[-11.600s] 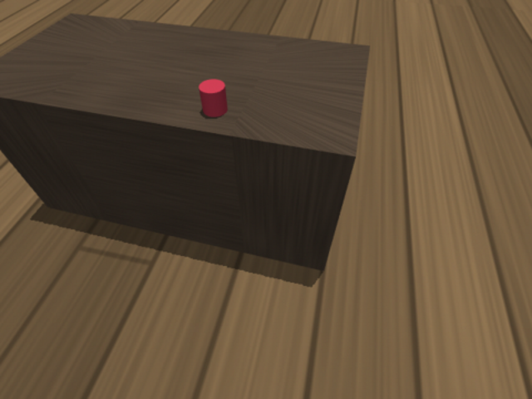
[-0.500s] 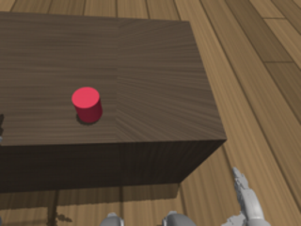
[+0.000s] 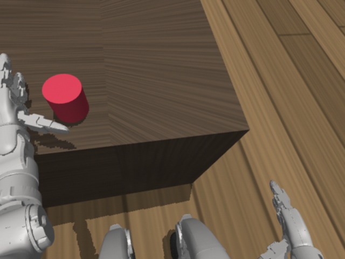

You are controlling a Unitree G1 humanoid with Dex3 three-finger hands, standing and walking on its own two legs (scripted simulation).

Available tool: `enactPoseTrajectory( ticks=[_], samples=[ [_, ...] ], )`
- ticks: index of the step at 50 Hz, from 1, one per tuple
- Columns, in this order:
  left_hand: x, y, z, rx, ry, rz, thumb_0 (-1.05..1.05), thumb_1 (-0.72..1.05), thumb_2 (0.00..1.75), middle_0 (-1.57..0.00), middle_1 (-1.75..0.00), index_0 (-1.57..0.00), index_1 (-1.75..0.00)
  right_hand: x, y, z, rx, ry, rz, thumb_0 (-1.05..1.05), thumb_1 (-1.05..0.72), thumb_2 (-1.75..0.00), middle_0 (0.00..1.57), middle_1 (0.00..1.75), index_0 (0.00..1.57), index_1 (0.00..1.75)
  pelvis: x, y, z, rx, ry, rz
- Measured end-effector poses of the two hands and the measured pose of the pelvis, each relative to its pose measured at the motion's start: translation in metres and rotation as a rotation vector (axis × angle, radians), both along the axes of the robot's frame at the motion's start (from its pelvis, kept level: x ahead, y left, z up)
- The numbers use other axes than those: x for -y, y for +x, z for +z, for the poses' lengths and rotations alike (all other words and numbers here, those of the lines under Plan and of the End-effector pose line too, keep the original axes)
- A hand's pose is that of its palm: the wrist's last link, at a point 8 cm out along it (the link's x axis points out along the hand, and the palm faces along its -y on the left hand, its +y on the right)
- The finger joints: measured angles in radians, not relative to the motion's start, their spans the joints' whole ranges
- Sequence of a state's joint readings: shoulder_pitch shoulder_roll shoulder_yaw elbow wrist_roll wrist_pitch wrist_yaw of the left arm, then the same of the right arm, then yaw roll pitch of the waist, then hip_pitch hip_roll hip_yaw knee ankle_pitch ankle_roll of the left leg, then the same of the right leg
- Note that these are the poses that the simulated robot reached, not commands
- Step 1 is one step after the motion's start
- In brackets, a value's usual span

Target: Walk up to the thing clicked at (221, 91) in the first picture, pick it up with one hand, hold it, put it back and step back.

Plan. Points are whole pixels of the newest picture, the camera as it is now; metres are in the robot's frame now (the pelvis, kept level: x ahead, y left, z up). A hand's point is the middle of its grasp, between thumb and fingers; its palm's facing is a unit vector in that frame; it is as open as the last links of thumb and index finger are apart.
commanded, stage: close in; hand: left
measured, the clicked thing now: (67, 99) +0.49 +0.18 +0.01
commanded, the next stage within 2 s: close in 0.20 s
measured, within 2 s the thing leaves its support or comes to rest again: leaves its support in 1.68 s
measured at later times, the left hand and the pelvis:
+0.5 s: hand (61, 104) +0.46 +0.19 +0.02, palm faces +0.16 -0.99 +0.01, open 17.3 cm; pelvis +0.00 -0.02 +0.00, yaw +2 degrees
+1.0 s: hand (63, 103) +0.46 +0.19 +0.03, palm faces +0.16 -0.99 +0.02, open 12.5 cm; pelvis +0.01 -0.01 +0.00, yaw +1 degrees
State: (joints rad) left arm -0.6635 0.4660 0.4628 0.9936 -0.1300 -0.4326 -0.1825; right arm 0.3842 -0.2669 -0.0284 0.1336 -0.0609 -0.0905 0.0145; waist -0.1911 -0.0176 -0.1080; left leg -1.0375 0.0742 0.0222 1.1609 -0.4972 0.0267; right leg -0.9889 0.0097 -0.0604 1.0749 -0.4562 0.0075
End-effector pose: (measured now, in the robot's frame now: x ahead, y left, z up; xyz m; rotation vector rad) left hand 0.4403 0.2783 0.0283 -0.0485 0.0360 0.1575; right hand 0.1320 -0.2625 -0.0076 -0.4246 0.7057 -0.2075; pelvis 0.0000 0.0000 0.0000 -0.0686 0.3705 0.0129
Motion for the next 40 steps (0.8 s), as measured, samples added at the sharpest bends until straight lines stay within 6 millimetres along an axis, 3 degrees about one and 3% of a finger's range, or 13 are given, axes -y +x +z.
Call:
enactPoseTrajectory(
  ticks=[6,14,19,32,40],
  samples=[
    [0.007,-0.005,0.011,0.0,0.022,0.014,-0.01,-0.54,0.02,-0.07,-0.03,-0.07,-0.02,-0.008,0.014,-0.011,0.026,0.07,-0.004,-0.01,0.53,-0.06,0.06,0.05,0.06,0.05,0.002,0.006,-0.001,-0.005,0.01,0.0],
    [0.019,-0.021,-0.004,-0.03,0.002,0.019,-0.01,-0.55,0.02,-0.07,-0.03,-0.08,-0.02,-0.009,0.034,0.007,0.084,0.069,0.06,-0.01,0.53,-0.05,0.06,0.05,0.06,0.05,0.009,0.008,0.0,0.012,0.022,0.016],
    [0.03,-0.021,-0.007,-0.014,0.017,0.003,-0.01,-0.56,0.01,-0.08,-0.03,-0.09,-0.02,0.001,0.028,0.011,0.063,0.035,0.062,-0.01,0.53,-0.05,0.06,0.05,0.06,0.05,0.014,0.005,-0.001,0.017,0.022,0.026],
    [0.045,0.008,-0.001,-0.004,0.029,0.0,-0.01,-0.6,0.04,-0.29,-0.14,-0.3,-0.14,0.008,0.019,0.012,0.074,0.033,0.043,-0.01,0.51,-0.06,0.06,0.05,0.06,0.05,0.019,0.0,-0.005,-0.002,0.027,0.016],
    [0.046,0.004,-0.003,-0.004,0.028,-0.003,-0.01,-0.56,0.13,-0.45,-0.28,-0.46,-0.28,0.001,0.019,0.011,0.061,0.056,0.055,-0.01,0.5,-0.06,0.06,0.05,0.06,0.05,0.018,0.004,-0.004,-0.009,0.028,0.013]
  ],
)
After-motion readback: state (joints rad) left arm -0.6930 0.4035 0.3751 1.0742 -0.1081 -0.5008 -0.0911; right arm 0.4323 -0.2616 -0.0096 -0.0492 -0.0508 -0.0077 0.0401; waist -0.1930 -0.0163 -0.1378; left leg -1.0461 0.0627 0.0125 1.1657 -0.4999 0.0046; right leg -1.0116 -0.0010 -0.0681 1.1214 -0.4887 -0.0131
